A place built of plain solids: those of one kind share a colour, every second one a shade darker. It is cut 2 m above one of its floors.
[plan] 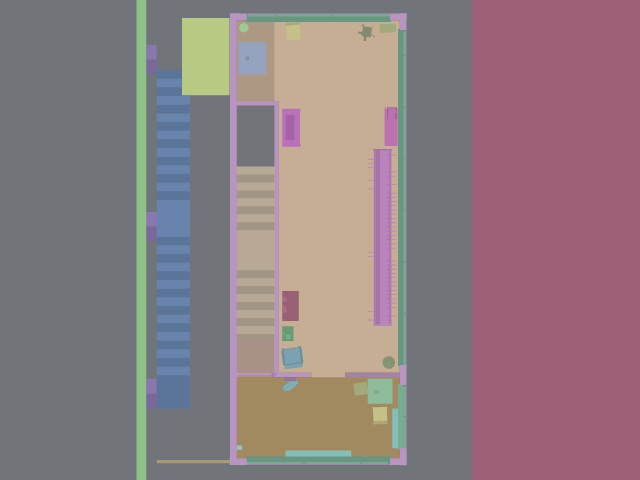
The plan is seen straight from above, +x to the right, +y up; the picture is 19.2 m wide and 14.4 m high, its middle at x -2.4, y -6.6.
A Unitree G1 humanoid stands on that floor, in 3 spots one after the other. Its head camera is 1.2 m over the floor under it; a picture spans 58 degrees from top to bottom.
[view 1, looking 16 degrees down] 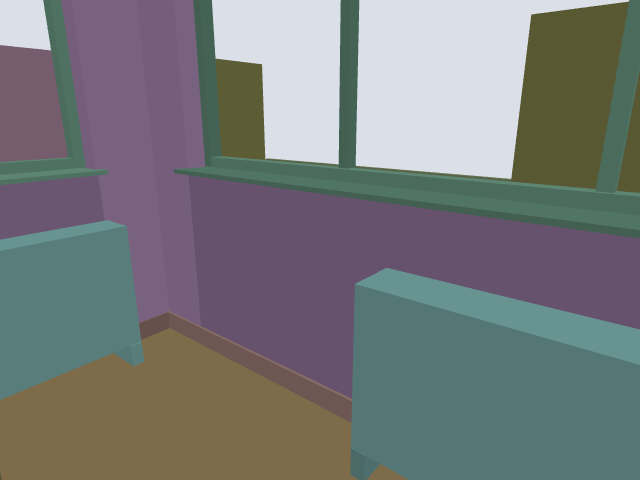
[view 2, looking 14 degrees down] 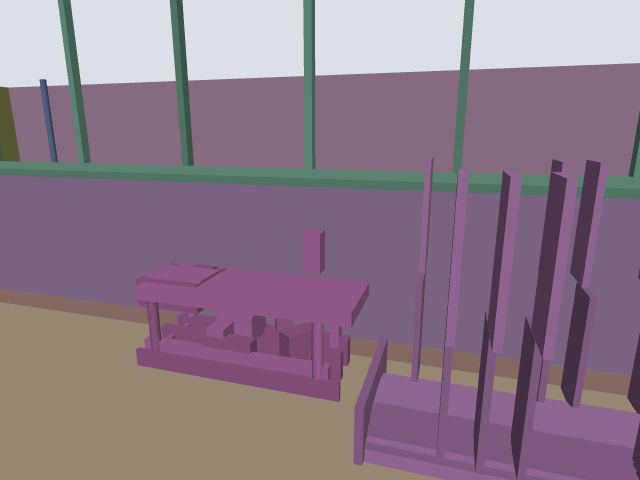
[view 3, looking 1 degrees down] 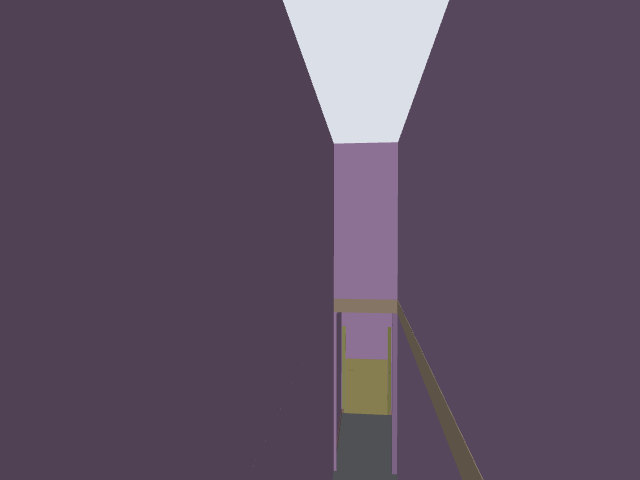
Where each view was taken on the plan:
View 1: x -2.15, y -11.90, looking -51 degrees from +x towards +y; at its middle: wall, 1.68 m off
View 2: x -2.15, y -4.15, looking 17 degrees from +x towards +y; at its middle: bench_short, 1.98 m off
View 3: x -4.33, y -10.37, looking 96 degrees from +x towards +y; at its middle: wall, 5.46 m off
